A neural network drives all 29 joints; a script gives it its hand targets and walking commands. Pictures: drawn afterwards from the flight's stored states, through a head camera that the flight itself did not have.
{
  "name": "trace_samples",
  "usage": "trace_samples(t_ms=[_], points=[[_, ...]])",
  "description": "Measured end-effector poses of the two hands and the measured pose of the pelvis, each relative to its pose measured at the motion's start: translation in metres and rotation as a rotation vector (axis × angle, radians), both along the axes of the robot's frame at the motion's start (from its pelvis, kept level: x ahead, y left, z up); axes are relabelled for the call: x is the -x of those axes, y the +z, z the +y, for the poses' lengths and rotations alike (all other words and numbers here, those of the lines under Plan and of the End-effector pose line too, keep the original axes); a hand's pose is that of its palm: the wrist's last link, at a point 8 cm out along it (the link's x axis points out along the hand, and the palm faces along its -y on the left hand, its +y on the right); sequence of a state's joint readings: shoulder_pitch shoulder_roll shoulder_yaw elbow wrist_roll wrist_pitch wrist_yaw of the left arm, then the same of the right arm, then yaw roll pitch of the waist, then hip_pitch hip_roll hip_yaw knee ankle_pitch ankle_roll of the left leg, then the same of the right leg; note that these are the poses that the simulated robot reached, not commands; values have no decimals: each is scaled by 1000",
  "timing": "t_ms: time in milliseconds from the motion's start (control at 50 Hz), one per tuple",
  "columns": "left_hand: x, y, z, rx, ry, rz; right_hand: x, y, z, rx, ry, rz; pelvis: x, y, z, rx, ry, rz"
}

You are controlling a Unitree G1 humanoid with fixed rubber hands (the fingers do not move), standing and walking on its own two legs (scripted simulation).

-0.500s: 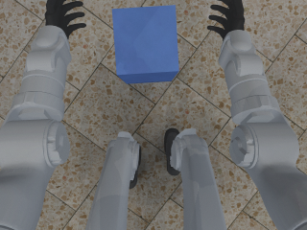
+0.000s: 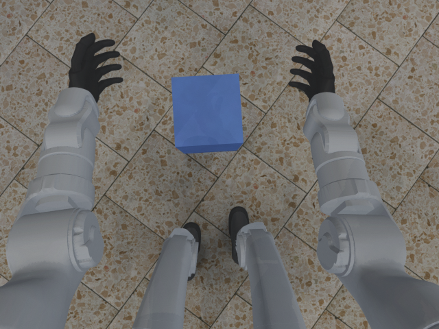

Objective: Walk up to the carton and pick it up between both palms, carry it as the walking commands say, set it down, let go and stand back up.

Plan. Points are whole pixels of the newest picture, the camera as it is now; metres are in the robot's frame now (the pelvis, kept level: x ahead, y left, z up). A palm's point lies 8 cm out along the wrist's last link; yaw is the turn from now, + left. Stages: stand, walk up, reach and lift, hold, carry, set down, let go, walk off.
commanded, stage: set down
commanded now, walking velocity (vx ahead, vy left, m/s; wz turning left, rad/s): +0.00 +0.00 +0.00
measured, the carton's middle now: (208, 118) +0.53 +0.03 -0.53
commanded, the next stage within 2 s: let go in 0.12 s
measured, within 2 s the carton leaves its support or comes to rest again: neither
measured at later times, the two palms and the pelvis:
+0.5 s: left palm (47, 146) +0.39 +0.23 -0.02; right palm (362, 153) +0.37 -0.20 -0.04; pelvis +0.05 +0.01 +0.08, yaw -1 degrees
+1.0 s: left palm (5, 291) +0.23 +0.22 +0.05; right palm out of the picture +0.21 -0.24 +0.04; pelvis +0.06 -0.01 +0.12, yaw -1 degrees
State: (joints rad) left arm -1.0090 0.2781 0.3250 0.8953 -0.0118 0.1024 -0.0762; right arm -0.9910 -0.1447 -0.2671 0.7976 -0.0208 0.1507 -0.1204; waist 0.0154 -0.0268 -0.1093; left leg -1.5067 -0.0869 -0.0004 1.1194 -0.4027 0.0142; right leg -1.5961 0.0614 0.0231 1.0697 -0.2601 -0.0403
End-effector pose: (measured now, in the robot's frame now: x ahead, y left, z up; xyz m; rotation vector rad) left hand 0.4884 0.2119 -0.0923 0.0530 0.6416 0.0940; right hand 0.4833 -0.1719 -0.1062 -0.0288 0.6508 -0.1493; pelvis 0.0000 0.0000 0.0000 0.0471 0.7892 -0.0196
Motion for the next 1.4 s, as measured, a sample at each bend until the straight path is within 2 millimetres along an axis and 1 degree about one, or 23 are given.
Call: trace_samples(t_ms=[60, 120, 220, 280, 340, 420, 480, 540, 620, 680, 760, 820, 880, 920, 1000, 1100, 1240, 1400], points=[[2, 12, 1, 2, -4, 6, 2, 12, 2, 2, 6, 11, -5, 14, 2, 4, 0, -12], [3, 18, 0, 1, -9, 18, 3, 19, 4, 8, 14, 23, -10, 25, 4, 8, 1, -20], [8, 17, -2, -27, -17, 36, 6, 22, 6, 35, 33, 35, -16, 34, 7, 13, 2, -23], [21, 15, 0, -62, -32, 55, 17, 23, 2, 69, 50, 43, -23, 38, 8, 15, 2, -25], [44, 20, 5, -94, -47, 82, 40, 28, -5, 99, 69, 71, -32, 47, 9, 16, 1, -48], [79, 40, 12, -107, -55, 117, 81, 42, -17, 102, 69, 124, -44, 62, 10, 19, 0, -112], [98, 62, 16, -101, -59, 119, 104, 62, -26, 88, 55, 129, -51, 73, 11, 25, -2, -177], [111, 84, 18, -94, -68, 107, 120, 84, -35, 82, 47, 112, -56, 82, 10, 31, -4, -250], [133, 105, 20, -90, -71, 102, 142, 106, -45, 86, 47, 102, -60, 92, 8, 41, 0, -349], [157, 114, 19, -92, -70, 113, 167, 117, -50, 88, 53, 117, -63, 100, 6, 47, 4, -424], [197, 124, 16, -90, -63, 139, 205, 130, -54, 86, 67, 148, -66, 110, 2, 50, 5, -526], [224, 132, 14, -93, -61, 154, 229, 139, -57, 84, 78, 163, -68, 116, 0, 52, 4, -605], [245, 138, 13, -97, -62, 164, 248, 145, -61, 85, 86, 176, -68, 120, -3, 53, 4, -680], [254, 140, 13, -97, -63, 168, 257, 148, -63, 87, 91, 184, -66, 122, -5, 54, 4, -726], [262, 144, 10, -94, -70, 166, 270, 151, -68, 89, 100, 195, -63, 123, -8, 56, 5, -801], [261, 148, 4, -88, -84, 159, 277, 150, -71, 80, 103, 206, -59, 122, -10, 59, 3, -861], [258, 148, -2, -95, -95, 170, 279, 149, -73, 71, 100, 214, -57, 121, -14, 56, 7, -894], [262, 144, -1, -116, -78, 197, 275, 148, -72, 77, 75, 218, -63, 119, -13, 53, 10, -890]])
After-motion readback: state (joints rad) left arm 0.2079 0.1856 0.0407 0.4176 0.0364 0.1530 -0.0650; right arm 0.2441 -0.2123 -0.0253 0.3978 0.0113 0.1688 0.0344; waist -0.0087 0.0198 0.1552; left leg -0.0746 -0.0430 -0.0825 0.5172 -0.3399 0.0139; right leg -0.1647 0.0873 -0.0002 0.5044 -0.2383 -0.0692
